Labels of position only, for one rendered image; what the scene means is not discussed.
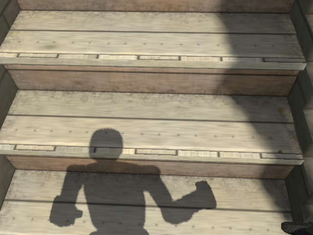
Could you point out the right robot hand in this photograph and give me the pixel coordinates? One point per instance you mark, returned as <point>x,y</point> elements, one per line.
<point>297,228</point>

